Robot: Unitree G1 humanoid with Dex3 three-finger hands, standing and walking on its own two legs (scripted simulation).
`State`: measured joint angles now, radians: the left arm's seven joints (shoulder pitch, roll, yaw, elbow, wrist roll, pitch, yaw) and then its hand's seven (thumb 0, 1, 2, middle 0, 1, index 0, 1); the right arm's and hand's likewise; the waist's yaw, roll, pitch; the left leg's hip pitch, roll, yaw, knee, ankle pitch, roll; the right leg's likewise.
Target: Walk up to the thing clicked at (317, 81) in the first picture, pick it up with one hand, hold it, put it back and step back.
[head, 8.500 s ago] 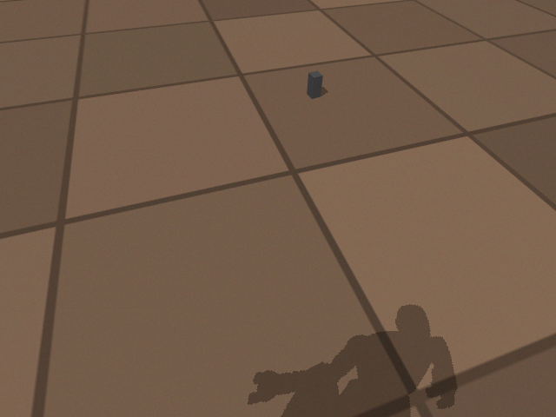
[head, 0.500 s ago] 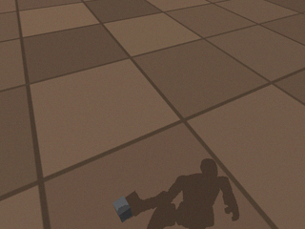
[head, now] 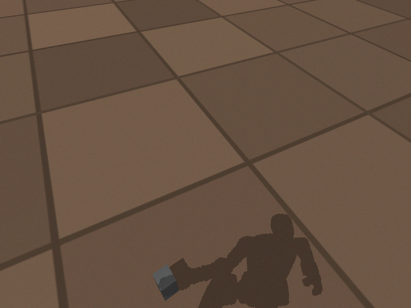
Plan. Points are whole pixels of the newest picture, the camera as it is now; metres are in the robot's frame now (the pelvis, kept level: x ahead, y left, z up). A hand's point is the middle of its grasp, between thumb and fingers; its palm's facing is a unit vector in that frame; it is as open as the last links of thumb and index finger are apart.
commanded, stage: stand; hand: left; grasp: from the side
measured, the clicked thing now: (166, 282) +0.37 +0.17 -0.70
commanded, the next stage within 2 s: go down in 0.86 s
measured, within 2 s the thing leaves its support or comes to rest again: neither
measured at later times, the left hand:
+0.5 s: hand out of the picture +0.07 +0.25 -0.16, palm faces -0.01 -0.94 -0.35, open 7.4 cm
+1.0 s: hand out of the picture +0.07 +0.26 -0.16, palm faces +0.01 -0.94 -0.35, open 7.5 cm
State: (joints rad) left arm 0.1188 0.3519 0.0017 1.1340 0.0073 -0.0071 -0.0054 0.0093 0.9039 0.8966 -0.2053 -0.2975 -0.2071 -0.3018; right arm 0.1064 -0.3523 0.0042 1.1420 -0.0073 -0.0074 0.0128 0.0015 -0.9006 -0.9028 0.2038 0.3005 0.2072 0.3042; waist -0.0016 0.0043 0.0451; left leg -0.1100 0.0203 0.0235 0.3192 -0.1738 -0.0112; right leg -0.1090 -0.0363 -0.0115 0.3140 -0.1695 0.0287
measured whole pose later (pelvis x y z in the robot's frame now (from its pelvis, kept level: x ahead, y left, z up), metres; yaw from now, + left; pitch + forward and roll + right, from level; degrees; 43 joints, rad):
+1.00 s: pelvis +0.00 +0.00 +0.00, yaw +1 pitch -2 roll +0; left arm 0.14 0.35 0.01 1.11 0.00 0.00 0.00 0.01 0.89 0.89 -0.20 -0.29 -0.20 -0.29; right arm 0.13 -0.35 0.01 1.10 0.01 0.00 0.00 0.00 -0.90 -0.90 0.21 0.30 0.21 0.31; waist 0.00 0.01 0.04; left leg -0.13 0.01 0.01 0.34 -0.18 -0.01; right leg -0.12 -0.04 -0.02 0.33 -0.18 0.03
